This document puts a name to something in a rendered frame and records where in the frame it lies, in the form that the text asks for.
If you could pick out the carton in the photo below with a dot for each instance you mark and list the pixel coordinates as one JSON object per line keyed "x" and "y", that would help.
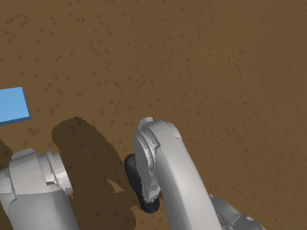
{"x": 13, "y": 106}

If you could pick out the right robot hand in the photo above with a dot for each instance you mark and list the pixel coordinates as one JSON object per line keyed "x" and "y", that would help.
{"x": 226, "y": 212}

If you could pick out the right robot arm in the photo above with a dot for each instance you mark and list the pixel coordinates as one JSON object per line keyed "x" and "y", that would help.
{"x": 247, "y": 223}

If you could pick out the right robot foot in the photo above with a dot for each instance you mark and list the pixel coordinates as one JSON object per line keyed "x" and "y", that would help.
{"x": 135, "y": 182}

